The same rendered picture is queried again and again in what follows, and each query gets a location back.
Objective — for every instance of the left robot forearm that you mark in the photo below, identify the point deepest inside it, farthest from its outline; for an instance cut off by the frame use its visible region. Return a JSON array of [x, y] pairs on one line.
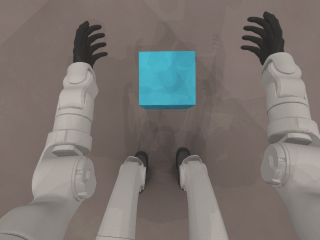
[[74, 115]]

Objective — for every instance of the left robot hand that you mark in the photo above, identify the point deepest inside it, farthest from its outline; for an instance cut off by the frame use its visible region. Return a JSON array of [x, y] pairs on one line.
[[82, 51]]

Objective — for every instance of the robot left shin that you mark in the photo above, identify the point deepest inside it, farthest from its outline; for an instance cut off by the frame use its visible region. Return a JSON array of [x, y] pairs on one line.
[[131, 159]]

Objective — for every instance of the right robot forearm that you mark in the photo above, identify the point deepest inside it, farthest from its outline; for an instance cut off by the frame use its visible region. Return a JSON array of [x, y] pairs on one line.
[[287, 104]]

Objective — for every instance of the right robot hand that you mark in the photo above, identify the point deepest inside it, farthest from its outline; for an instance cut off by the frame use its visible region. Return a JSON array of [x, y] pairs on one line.
[[271, 42]]

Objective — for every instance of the carton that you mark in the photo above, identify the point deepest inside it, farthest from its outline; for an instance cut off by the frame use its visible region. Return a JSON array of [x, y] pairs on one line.
[[167, 79]]

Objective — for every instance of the robot left upper arm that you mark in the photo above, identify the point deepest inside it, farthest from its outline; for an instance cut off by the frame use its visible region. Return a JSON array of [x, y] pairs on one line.
[[60, 184]]

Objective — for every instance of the robot right upper arm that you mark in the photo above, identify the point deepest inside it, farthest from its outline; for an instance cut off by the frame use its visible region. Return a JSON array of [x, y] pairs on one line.
[[294, 171]]

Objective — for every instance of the robot left foot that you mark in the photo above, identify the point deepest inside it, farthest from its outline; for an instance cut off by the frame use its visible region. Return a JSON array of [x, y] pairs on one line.
[[144, 158]]

